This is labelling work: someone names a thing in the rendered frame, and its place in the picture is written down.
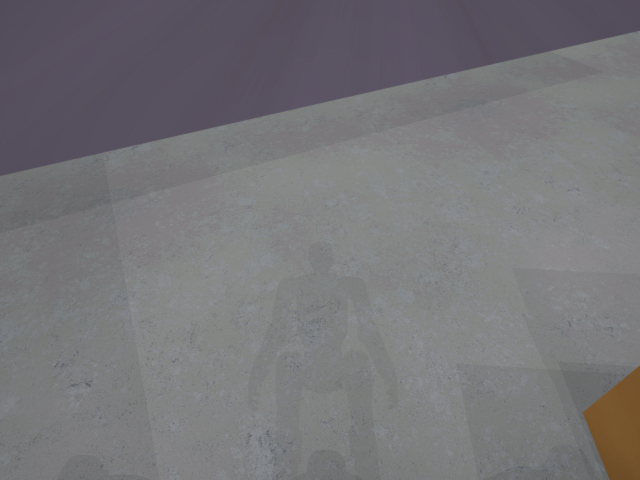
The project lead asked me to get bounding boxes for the pedestal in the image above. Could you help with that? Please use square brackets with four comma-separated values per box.
[583, 366, 640, 480]

